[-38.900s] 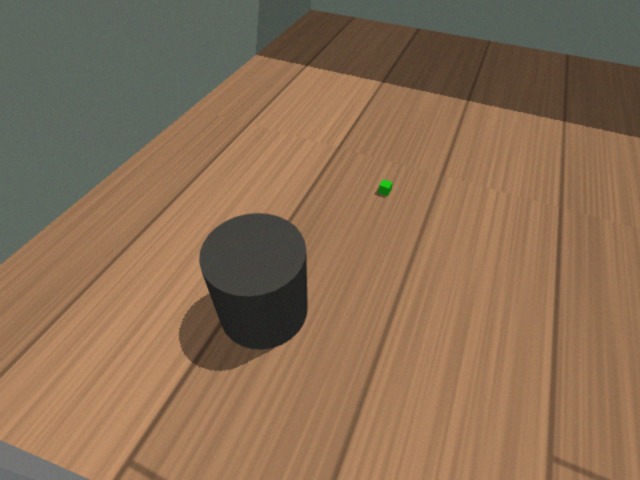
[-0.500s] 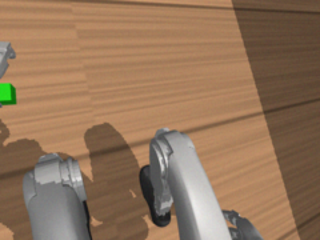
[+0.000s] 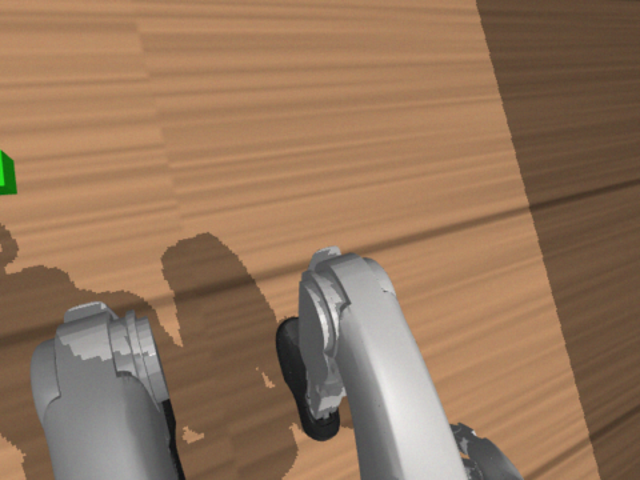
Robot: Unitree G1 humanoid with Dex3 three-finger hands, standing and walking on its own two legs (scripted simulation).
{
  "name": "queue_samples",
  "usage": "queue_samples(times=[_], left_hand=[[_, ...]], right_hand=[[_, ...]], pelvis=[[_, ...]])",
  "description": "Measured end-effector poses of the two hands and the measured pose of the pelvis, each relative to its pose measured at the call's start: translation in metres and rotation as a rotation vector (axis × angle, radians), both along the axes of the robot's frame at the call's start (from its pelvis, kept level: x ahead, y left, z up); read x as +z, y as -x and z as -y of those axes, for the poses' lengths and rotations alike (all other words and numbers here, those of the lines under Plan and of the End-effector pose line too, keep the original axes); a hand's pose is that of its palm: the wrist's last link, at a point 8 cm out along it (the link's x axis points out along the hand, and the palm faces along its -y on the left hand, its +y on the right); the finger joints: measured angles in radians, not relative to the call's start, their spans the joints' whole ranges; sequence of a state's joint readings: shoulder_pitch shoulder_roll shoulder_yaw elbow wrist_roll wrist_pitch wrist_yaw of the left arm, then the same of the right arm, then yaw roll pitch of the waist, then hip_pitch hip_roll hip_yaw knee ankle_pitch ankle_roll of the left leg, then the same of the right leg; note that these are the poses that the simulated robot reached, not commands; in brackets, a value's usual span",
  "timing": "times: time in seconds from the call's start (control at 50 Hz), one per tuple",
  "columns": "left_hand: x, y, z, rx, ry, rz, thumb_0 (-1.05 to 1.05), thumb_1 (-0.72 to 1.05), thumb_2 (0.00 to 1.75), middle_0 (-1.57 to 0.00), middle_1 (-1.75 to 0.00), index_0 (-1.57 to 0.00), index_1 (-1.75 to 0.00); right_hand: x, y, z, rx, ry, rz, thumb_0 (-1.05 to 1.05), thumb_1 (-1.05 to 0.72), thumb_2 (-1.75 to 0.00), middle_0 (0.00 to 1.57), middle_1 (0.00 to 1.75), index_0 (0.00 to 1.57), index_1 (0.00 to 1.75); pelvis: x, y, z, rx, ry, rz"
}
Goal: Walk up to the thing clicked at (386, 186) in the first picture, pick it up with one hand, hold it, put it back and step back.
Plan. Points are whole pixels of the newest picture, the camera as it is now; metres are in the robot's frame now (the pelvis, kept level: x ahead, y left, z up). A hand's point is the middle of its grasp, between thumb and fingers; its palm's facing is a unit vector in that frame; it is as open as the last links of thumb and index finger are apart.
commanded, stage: close in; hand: left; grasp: from above
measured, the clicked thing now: out of the picture +0.50 +0.30 -0.30
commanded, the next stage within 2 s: rest palm in 0.26 s
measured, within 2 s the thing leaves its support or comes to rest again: neither
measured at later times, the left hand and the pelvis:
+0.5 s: hand out of the picture +0.48 +0.30 -0.20, palm faces -0.51 -0.06 -0.86, open 13.4 cm; pelvis +0.00 +0.00 +0.00, yaw -1 degrees
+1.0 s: hand out of the picture +0.49 +0.30 -0.24, palm faces -0.46 -0.05 -0.89, open 14.0 cm; pelvis +0.00 +0.00 -0.01, yaw -3 degrees
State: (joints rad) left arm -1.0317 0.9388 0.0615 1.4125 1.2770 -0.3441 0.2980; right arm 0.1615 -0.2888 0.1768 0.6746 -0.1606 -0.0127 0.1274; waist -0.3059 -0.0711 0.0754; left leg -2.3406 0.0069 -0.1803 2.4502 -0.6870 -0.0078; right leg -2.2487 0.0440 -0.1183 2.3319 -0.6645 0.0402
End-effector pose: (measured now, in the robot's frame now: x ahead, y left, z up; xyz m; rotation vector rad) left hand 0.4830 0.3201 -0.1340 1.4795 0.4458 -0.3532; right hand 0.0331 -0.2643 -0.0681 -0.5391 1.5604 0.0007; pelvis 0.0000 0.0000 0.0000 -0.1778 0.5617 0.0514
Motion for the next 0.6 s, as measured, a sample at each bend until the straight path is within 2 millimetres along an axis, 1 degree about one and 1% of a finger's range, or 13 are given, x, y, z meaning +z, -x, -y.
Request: queue_samples(times=[0.06, 0.14, 0.2, 0.26, 0.32, 0.38, 0.5, 0.6], left_hand=[[0.005, -0.003, 0.003, -0.044, 0.000, 0.046, 0.00, -0.32, 0.82, -0.23, -0.91, -0.25, -0.88], [0.020, -0.010, 0.005, -0.051, -0.008, 0.102, 0.00, -0.30, 0.84, -0.25, -0.90, -0.26, -0.88], [0.027, -0.014, 0.004, -0.023, -0.026, 0.097, 0.00, -0.30, 0.84, -0.25, -0.89, -0.26, -0.87], [0.026, -0.015, 0.005, -0.003, -0.049, 0.061, 0.00, -0.30, 0.84, -0.24, -0.88, -0.25, -0.86], [0.019, -0.013, 0.008, -0.002, -0.054, 0.016, 0.00, -0.32, 0.84, -0.22, -0.89, -0.24, -0.87], [0.010, -0.009, 0.012, -0.003, -0.036, -0.010, 0.00, -0.33, 0.84, -0.21, -0.90, -0.23, -0.88], [-0.009, -0.004, 0.017, -0.014, -0.004, -0.021, 0.00, -0.37, 0.87, -0.17, -0.93, -0.19, -0.91], [-0.023, -0.003, 0.020, -0.038, 0.005, -0.012, 0.00, -0.42, 0.91, -0.14, -0.95, -0.15, -0.94]], right_hand=[[0.004, -0.009, 0.001, 0.008, 0.017, 0.014, 0.00, -0.92, -0.89, 0.20, 0.30, 0.21, 0.30], [0.009, -0.021, 0.002, 0.010, 0.026, 0.051, 0.00, -0.92, -0.89, 0.20, 0.30, 0.21, 0.30], [0.011, -0.027, 0.001, 0.010, 0.024, 0.083, 0.00, -0.92, -0.89, 0.20, 0.30, 0.21, 0.30], [0.011, -0.028, -0.001, 0.007, 0.016, 0.108, 0.00, -0.91, -0.89, 0.20, 0.30, 0.21, 0.30], [0.009, -0.022, -0.004, 0.001, 0.006, 0.103, 0.00, -0.91, -0.89, 0.20, 0.30, 0.20, 0.30], [0.008, -0.012, -0.006, -0.006, -0.002, 0.078, 0.00, -0.91, -0.89, 0.20, 0.30, 0.20, 0.30], [0.008, 0.010, -0.009, -0.015, -0.002, 0.023, 0.00, -0.91, -0.89, 0.20, 0.30, 0.21, 0.30], [0.009, 0.022, -0.009, -0.012, 0.012, -0.008, 0.00, -0.91, -0.89, 0.20, 0.30, 0.21, 0.30]], pelvis=[[0.001, -0.002, -0.002, 0.003, 0.007, -0.004], [0.005, -0.004, -0.004, 0.007, 0.012, -0.014], [0.007, -0.003, -0.005, 0.007, 0.016, -0.018], [0.008, -0.001, -0.006, 0.006, 0.018, -0.018], [0.008, 0.001, -0.006, 0.005, 0.017, -0.015], [0.006, 0.003, -0.005, 0.003, 0.013, -0.009], [0.002, 0.004, -0.002, -0.003, 0.011, 0.007], [-0.003, 0.004, -0.002, -0.008, 0.016, 0.018]])
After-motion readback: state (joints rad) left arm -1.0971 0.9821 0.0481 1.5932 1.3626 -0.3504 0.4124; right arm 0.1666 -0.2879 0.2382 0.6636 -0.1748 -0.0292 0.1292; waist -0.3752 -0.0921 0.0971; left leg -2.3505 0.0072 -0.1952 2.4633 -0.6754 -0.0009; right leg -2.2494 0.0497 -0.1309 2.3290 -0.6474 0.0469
